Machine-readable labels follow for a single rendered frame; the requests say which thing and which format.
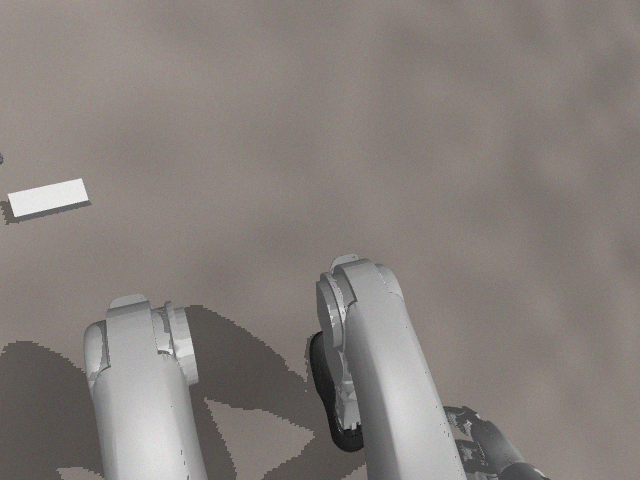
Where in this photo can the right robot arm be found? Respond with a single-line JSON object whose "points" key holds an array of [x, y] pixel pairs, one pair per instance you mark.
{"points": [[522, 471]]}

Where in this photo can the right robot foot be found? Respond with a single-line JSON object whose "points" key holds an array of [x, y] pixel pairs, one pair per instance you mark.
{"points": [[347, 440]]}

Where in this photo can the right robot hand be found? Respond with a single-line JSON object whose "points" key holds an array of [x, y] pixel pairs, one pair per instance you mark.
{"points": [[490, 453]]}

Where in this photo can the small box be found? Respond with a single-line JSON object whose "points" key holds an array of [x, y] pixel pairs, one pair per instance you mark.
{"points": [[50, 199]]}

